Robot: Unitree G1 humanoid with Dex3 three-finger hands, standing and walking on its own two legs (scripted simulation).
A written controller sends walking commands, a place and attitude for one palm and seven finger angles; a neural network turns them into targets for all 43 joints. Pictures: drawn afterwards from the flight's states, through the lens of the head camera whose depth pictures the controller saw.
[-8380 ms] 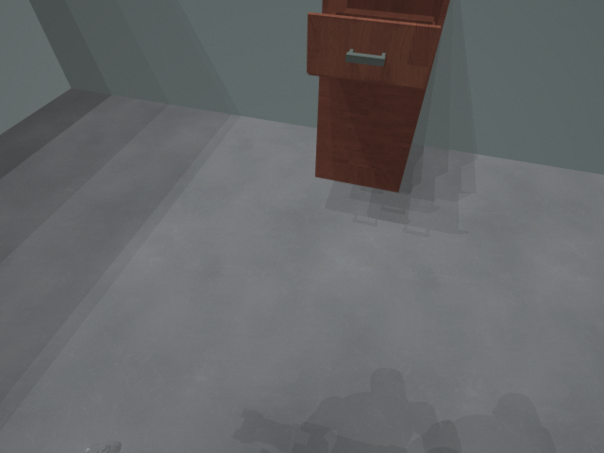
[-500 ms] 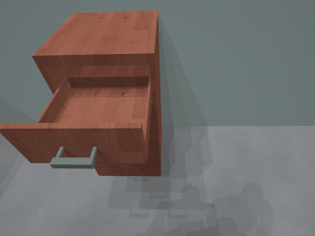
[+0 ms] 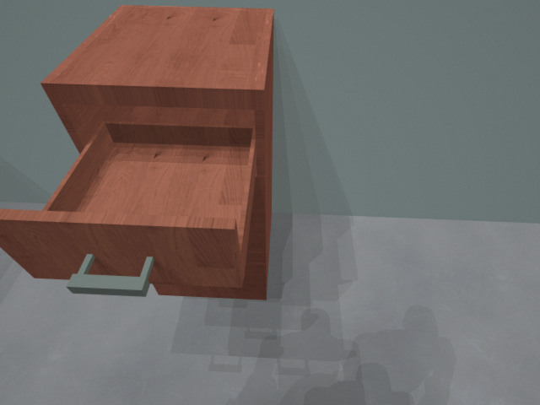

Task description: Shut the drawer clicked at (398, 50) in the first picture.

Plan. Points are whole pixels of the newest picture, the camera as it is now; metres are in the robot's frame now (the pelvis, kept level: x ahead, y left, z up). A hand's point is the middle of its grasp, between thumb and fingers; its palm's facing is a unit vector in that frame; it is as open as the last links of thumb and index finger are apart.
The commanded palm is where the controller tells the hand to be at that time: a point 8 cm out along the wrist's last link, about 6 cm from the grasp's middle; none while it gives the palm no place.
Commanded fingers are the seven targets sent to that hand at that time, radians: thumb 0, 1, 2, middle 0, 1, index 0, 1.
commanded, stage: come to a stop and stand still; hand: left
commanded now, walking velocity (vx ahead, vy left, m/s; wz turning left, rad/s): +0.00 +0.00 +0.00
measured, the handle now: (114, 273) +0.30 +0.27 +0.01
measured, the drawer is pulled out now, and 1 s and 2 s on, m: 0.30 0.30 0.30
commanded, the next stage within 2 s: look again from close up in 0.20 s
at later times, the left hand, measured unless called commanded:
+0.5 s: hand out of the picture -0.01 +0.17 -0.18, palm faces +0.03 -0.98 -0.17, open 7.4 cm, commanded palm none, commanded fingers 0.00 0.90 0.90 -0.20 -0.30 -0.20 -0.30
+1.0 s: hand out of the picture +0.09 +0.21 -0.10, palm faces +0.20 -0.94 -0.26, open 7.1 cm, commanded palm +0.10 +0.22 -0.06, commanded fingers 0.00 0.90 0.90 -0.36 -0.47 -0.36 -0.47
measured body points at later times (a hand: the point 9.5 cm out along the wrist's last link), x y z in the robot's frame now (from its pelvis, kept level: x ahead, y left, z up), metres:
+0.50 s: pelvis +0.01 +0.01 +0.00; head +0.02 +0.01 +0.45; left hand -0.01 +0.22 -0.16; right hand -0.01 -0.20 -0.16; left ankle -0.03 +0.12 -0.74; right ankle +0.00 -0.07 -0.74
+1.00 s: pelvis +0.01 +0.02 -0.01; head +0.01 +0.00 +0.44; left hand +0.08 +0.26 -0.08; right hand +0.04 -0.22 -0.15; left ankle -0.03 +0.12 -0.74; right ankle +0.00 -0.07 -0.74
